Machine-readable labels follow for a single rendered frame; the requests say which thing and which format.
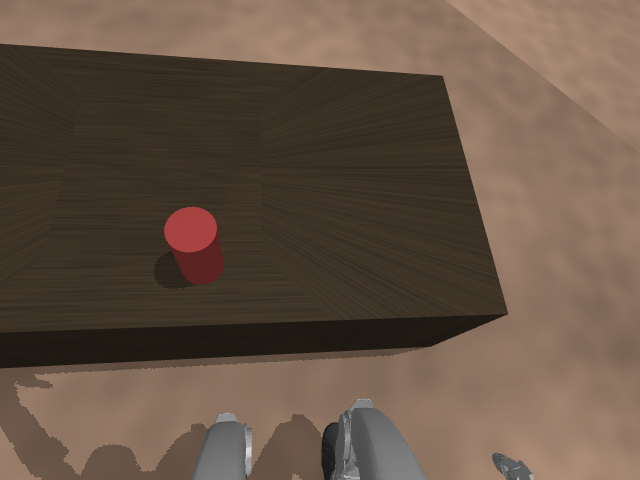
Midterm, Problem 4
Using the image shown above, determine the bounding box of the right robot foot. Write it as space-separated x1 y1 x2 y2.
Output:
321 422 339 480

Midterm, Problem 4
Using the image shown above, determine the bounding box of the can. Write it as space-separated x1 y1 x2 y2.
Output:
164 207 224 285

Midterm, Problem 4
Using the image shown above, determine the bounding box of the right robot hand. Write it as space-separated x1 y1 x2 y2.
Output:
492 453 534 480

